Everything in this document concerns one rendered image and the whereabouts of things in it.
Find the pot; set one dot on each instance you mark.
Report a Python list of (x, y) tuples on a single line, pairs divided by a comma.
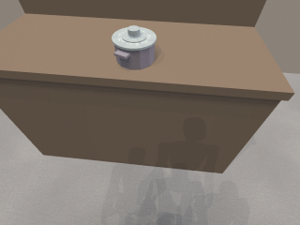
[(135, 60)]

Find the table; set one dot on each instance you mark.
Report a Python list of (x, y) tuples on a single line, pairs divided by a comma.
[(211, 86)]

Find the lid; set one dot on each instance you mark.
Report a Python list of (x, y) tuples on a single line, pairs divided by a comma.
[(121, 39)]

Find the knob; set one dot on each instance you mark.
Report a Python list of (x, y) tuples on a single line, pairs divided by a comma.
[(133, 30)]

